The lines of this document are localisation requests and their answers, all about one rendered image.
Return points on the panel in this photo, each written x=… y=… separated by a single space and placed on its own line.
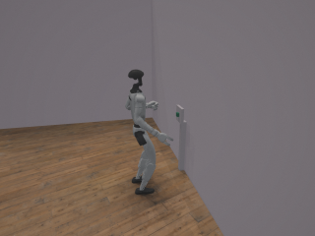
x=182 y=137

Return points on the left robot hand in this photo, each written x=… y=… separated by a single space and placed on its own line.
x=153 y=105

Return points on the robot left thigh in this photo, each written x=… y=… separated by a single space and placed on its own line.
x=143 y=154

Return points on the robot right forearm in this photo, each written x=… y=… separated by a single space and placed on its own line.
x=143 y=124

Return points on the right robot hand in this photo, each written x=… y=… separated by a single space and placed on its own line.
x=162 y=138

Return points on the right robot upper arm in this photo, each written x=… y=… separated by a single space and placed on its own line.
x=139 y=102

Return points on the left robot upper arm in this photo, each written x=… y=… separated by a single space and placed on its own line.
x=127 y=104

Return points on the robot head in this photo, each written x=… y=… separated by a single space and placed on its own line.
x=136 y=74

